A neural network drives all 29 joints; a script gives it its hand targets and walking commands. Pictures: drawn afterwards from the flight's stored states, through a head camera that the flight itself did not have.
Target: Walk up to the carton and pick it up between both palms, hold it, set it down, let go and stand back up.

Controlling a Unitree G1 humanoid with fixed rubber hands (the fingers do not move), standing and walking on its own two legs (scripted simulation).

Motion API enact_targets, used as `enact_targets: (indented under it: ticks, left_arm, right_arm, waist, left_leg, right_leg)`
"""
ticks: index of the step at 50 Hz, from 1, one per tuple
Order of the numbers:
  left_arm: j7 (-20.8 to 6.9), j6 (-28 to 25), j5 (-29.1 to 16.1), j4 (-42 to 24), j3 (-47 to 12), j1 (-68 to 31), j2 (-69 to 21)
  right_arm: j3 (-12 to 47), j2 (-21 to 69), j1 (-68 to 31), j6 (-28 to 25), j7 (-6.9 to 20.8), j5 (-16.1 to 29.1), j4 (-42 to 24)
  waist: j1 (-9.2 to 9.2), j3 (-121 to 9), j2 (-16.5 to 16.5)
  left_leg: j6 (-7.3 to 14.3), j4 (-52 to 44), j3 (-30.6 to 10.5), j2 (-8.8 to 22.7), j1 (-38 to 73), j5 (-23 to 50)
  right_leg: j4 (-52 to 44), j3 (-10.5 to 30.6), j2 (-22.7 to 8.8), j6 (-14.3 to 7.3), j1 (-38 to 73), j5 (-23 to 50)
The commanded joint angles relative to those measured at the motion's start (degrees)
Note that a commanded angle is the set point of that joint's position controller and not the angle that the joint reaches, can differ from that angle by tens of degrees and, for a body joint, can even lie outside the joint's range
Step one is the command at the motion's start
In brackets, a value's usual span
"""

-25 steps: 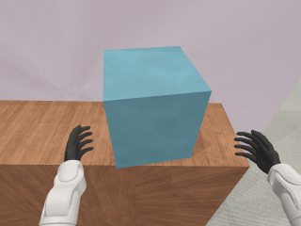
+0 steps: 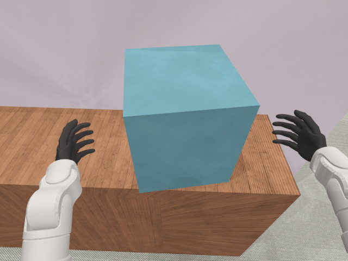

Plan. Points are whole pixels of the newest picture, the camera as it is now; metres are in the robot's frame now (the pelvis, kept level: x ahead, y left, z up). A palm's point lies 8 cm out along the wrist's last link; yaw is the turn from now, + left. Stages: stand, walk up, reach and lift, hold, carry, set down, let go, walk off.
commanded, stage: reach and lift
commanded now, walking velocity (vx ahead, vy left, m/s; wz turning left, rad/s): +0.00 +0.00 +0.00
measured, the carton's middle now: (179, 118) +0.50 +0.04 +0.07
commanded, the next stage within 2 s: none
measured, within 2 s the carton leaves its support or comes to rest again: neither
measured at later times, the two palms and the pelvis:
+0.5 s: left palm (67, 125) +0.34 +0.25 +0.18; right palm (306, 113) +0.41 -0.23 +0.19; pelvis -0.02 -0.02 +0.00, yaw +0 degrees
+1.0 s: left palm (66, 86) +0.39 +0.26 +0.23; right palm (303, 72) +0.47 -0.22 +0.25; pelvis +0.00 -0.01 +0.00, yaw +1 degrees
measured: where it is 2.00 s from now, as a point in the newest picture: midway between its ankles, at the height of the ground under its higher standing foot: outside the picture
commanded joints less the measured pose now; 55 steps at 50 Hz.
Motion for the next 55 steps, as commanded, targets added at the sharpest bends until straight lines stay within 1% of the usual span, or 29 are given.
enact_targets:
  ticks: [1, 2, 4, 7, 11, 12, 15, 17, 20, 23, 26, 29, 31, 32, 36, 38, 39, 42, 43, 45, 46, 47, 48, 49, 51, 52, 53, 54, 55]
  left_arm:
    - [0.0, 0.2, -0.8, -12.2, 1.6, -16.0, 7.1]
    - [-0.5, 0.6, -0.8, -9.3, 1.6, -19.4, 7.6]
    - [-0.5, 1.5, 0.8, -7.1, 2.4, -22.1, 8.8]
    - [-0.1, 2.1, -1.2, -6.0, 2.4, -25.2, 9.5]
    - [-0.7, 1.8, -1.2, -1.2, 4.2, -30.6, 12.0]
    - [-0.6, 2.2, -0.3, -1.2, 5.2, -32.4, 12.5]
    - [-0.8, 1.9, -1.9, 2.2, 4.7, -35.6, 13.9]
    - [-0.8, 1.5, -2.0, 5.6, 4.6, -41.7, 16.0]
    - [0.3, 0.8, -4.3, 8.8, 2.0, -47.9, 16.9]
    - [1.1, 0.4, -4.9, 11.9, 1.1, -53.1, 17.9]
    - [1.2, 1.1, -4.5, 15.1, 0.4, -53.1, 18.1]
    - [0.9, 1.2, -5.3, 21.0, 0.2, -59.0, 19.4]
    - [0.9, 1.6, -4.6, 22.1, 0.8, -61.2, 20.3]
    - [0.8, 1.9, -4.7, 23.5, 0.5, -62.5, 20.7]
    - [0.1, 1.2, -4.7, 25.8, -0.3, -61.3, 20.3]
    - [0.4, 1.1, -5.2, 27.4, -0.8, -66.2, 21.6]
    - [0.6, 1.7, -4.5, 26.1, -1.3, -64.1, 19.9]
    - [0.6, 0.7, -6.4, 26.5, -2.7, -69.3, 20.7]
    - [0.3, 0.7, -6.2, 27.6, -3.6, -64.6, 18.8]
    - [0.7, 1.4, -5.7, 25.9, -2.0, -66.1, 19.6]
    - [0.4, 1.6, -5.4, 25.6, -1.0, -63.4, 19.7]
    - [0.6, 1.4, -5.0, 24.6, -0.2, -67.7, 20.8]
    - [1.0, 0.7, -5.3, 25.4, -0.6, -70.2, 21.8]
    - [0.9, 1.6, -5.5, 25.3, -0.3, -71.0, 23.5]
    - [1.0, 1.4, -6.6, 27.3, -1.4, -70.2, 21.9]
    - [1.1, 1.2, -6.5, 27.5, 0.7, -72.2, 23.6]
    - [1.4, -0.1, -6.8, 28.7, -1.4, -75.7, 23.2]
    - [1.4, 0.0, -7.2, 29.4, -0.5, -76.9, 24.4]
    - [1.6, -0.7, -7.7, 30.2, -1.1, -77.4, 23.8]
  right_arm:
    - [-5.1, -16.6, -20.8, -0.8, 0.0, 2.4, -7.3]
    - [-4.5, -15.7, -23.6, -0.6, -0.1, 1.9, -8.4]
    - [-3.2, -15.3, -26.4, 0.0, -0.6, 2.2, -6.7]
    - [-3.7, -16.8, -28.9, 0.1, -0.5, 1.5, -6.0]
    - [-0.3, -15.0, -34.5, 0.9, -1.0, 3.5, -4.2]
    - [-0.6, -14.8, -35.5, 1.8, -0.9, 3.0, -1.7]
    - [-0.1, -15.6, -39.0, 2.1, -1.1, 2.6, -1.0]
    - [0.1, -14.4, -43.8, 3.3, -0.9, 1.9, 0.4]
    - [-1.2, -13.0, -48.2, 3.7, -0.5, 0.8, 2.2]
    - [-1.3, -13.4, -54.1, 4.4, -0.4, 0.3, 3.2]
    - [-1.1, -14.2, -51.4, 5.6, -0.7, 0.2, 8.7]
    - [-0.5, -14.3, -58.1, 6.0, -1.4, -1.2, 12.7]
    - [-0.3, -13.3, -59.1, 6.7, -1.3, -0.6, 15.9]
    - [1.8, -12.3, -60.4, 6.9, -1.5, 0.3, 17.0]
    - [1.9, -13.2, -60.6, 6.4, -1.7, 1.8, 18.4]
    - [2.9, -14.4, -65.1, 6.2, -1.9, 3.0, 19.2]
    - [2.5, -14.2, -63.0, 6.3, -1.9, 3.0, 20.5]
    - [3.9, -15.0, -67.9, 5.7, -1.2, 5.2, 19.1]
    - [5.1, -13.7, -64.9, 5.7, -0.9, 4.9, 19.6]
    - [6.1, -15.6, -68.4, 5.7, -1.2, 5.7, 18.8]
    - [6.5, -14.0, -65.9, 6.1, -1.0, 5.9, 20.7]
    - [5.5, -15.4, -70.4, 5.7, -1.3, 5.2, 19.9]
    - [5.6, -15.4, -70.6, 5.6, -1.3, 5.7, 21.4]
    - [6.7, -16.3, -71.7, 6.2, -1.1, 6.2, 20.3]
    - [6.0, -15.5, -70.9, 6.5, -0.8, 5.7, 24.0]
    - [7.9, -15.2, -74.2, 6.7, -0.9, 6.4, 21.2]
    - [6.7, -15.4, -75.6, 6.7, -0.8, 5.4, 24.0]
    - [7.4, -15.1, -79.0, 6.8, -0.6, 6.0, 23.1]
    - [7.1, -14.3, -78.7, 6.7, -0.7, 5.7, 23.3]
  waist:
    - [-0.79, -22.5, -1.0]
    - [-1.03, -21.9, -3.3]
    - [0.47, -22.3, -1.8]
    - [-0.36, -24.0, -2.3]
    - [2.13, -25.3, -6.3]
    - [2.14, -25.3, -4.6]
    - [2.22, -26.5, -6.3]
    - [3.32, -27.5, -6.3]
    - [3.11, -30.0, -4.2]
    - [4.43, -31.6, -2.2]
    - [2.49, -31.7, -1.9]
    - [2.27, -30.7, -6.1]
    - [2.41, -29.2, -3.7]
    - [2.94, -29.1, -5.5]
    - [1.71, -32.3, -4.3]
    - [2.30, -33.6, -2.0]
    - [0.98, -33.7, -0.4]
    - [2.40, -35.0, -0.4]
    - [1.86, -33.5, -0.8]
    - [3.41, -36.0, -2.0]
    - [4.14, -33.5, -2.3]
    - [4.64, -34.0, -3.0]
    - [3.33, -35.3, -2.5]
    - [4.00, -35.0, -4.3]
    - [3.83, -35.1, -2.8]
    - [5.93, -36.6, -5.7]
    - [4.85, -37.9, -4.5]
    - [6.37, -39.3, -6.5]
    - [6.38, -41.0, -6.1]
  left_leg:
    - [-0.9, 0.4, 0.7, -2.7, 6.8, 26.9]
    - [-0.5, 0.7, 0.6, -3.0, 5.4, 25.7]
    - [0.0, 0.4, 1.1, -3.2, 3.6, 25.4]
    - [-0.1, -0.1, 1.4, -3.3, 0.7, 21.4]
    - [0.6, 0.3, 1.8, -3.0, -1.5, 20.2]
    - [0.5, -0.2, 1.8, -3.2, -1.9, 21.1]
    - [1.2, -1.0, 2.6, -3.2, -4.8, 16.1]
    - [1.7, -1.5, 2.6, -3.2, -5.9, 10.2]
    - [1.8, -2.0, 3.1, -3.1, -7.3, 3.6]
    - [2.1, -1.6, 3.0, -2.8, -9.0, 3.0]
    - [1.4, -1.0, 2.2, -2.8, -10.0, 6.1]
    - [1.5, -1.5, 2.0, -2.6, -10.4, 5.1]
    - [1.0, -1.3, 1.9, -2.5, -9.2, 7.3]
    - [0.9, -0.9, 2.0, -2.6, -9.7, 8.2]
    - [-0.2, 0.1, 1.3, -2.6, -7.7, 15.0]
    - [-0.4, 0.5, 1.3, -2.6, -7.6, 16.2]
    - [-0.9, 0.7, 0.4, -2.3, -6.7, 19.2]
    - [-1.5, 1.8, 1.4, -2.3, -5.2, 22.0]
    - [-1.3, 1.5, 0.4, -2.4, -5.7, 22.5]
    - [-1.8, 2.4, 0.2, -1.9, -6.2, 26.5]
    - [-1.9, 1.6, 0.6, -2.0, -6.4, 26.1]
    - [-1.5, 1.7, 1.1, -2.3, -6.5, 25.7]
    - [-1.8, 2.2, 0.8, -1.9, -6.8, 25.2]
    - [-1.6, 1.6, 0.9, -1.8, -7.2, 23.4]
    - [-1.3, 1.5, 0.2, -1.4, -6.7, 22.6]
    - [-0.6, 1.5, 1.2, -2.5, -7.4, 20.4]
    - [-0.8, 0.9, 1.4, -1.8, -7.2, 19.0]
    - [-0.4, 0.9, 1.4, -1.6, -8.3, 18.7]
    - [-0.2, 0.8, 1.5, -1.8, -9.2, 18.5]
  right_leg:
    - [0.9, -0.7, 2.6, -2.3, 12.1, 21.9]
    - [0.7, -0.1, 2.7, -2.0, 11.9, 22.1]
    - [1.4, 0.3, 2.2, -1.1, 13.4, 25.2]
    - [2.0, -0.2, 2.0, -1.1, 14.4, 22.5]
    - [2.7, 0.8, 1.8, -0.5, 15.7, 24.8]
    - [2.7, 0.6, 1.8, -0.4, 16.8, 26.5]
    - [2.8, 0.8, 1.4, 0.5, 18.0, 23.2]
    - [2.3, 1.2, 0.7, 0.5, 16.0, 15.7]
    - [1.8, 1.7, -0.3, 0.1, 13.2, 5.8]
    - [2.3, 1.6, -0.3, -0.5, 12.3, 4.1]
    - [2.9, 0.8, -0.4, 0.2, 14.9, 9.1]
    - [2.2, 1.7, -0.2, 1.0, 14.9, 9.7]
    - [2.2, 1.0, -0.2, 0.6, 15.1, 11.4]
    - [2.6, 0.7, 0.2, 1.0, 16.4, 13.8]
    - [3.2, 0.4, 0.0, 1.3, 18.4, 22.7]
    - [3.4, -0.3, 0.3, 0.8, 18.2, 23.2]
    - [3.4, -0.5, 0.5, 0.7, 19.1, 25.4]
    - [3.7, -1.6, 0.5, 0.2, 17.3, 26.4]
    - [3.6, -1.5, 0.4, 0.0, 17.9, 27.4]
    - [4.2, -1.8, 1.2, 0.0, 18.6, 29.9]
    - [3.9, -1.6, 1.3, 0.4, 19.3, 29.7]
    - [4.3, -0.8, 0.9, 0.6, 18.9, 31.4]
    - [4.5, -1.6, 1.2, 0.6, 19.1, 30.5]
    - [4.1, -1.9, 0.9, 1.1, 19.5, 29.3]
    - [3.4, -1.2, 0.8, 0.7, 17.8, 25.6]
    - [3.8, -0.8, 0.3, 1.3, 18.8, 26.8]
    - [3.9, -0.9, 0.5, 1.1, 17.5, 25.2]
    - [4.0, -1.1, 0.4, 1.4, 17.9, 24.6]
    - [4.3, -0.8, 0.2, 1.4, 19.1, 25.3]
